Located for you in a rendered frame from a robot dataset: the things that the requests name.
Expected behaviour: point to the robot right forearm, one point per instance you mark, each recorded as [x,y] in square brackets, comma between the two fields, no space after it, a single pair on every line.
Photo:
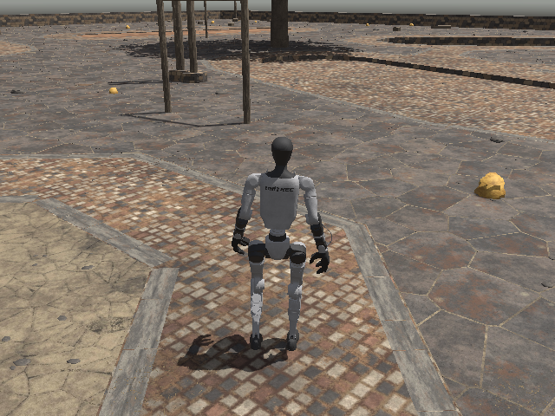
[318,234]

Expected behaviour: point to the humanoid robot head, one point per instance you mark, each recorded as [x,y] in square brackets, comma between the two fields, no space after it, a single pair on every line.
[281,148]

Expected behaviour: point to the robot left forearm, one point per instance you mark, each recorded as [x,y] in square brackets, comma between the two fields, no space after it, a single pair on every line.
[239,226]

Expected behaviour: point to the robot right thigh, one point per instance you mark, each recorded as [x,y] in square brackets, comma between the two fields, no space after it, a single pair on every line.
[297,254]

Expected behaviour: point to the robot left upper arm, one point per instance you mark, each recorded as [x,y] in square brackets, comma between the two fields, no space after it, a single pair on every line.
[252,182]

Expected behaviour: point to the robot left hand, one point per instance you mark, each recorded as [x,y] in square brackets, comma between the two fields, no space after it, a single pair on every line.
[245,241]

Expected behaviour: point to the robot right hand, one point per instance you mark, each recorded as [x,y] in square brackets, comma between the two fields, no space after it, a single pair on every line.
[324,261]

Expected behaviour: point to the robot right upper arm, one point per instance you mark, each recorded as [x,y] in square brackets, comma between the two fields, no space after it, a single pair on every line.
[310,199]

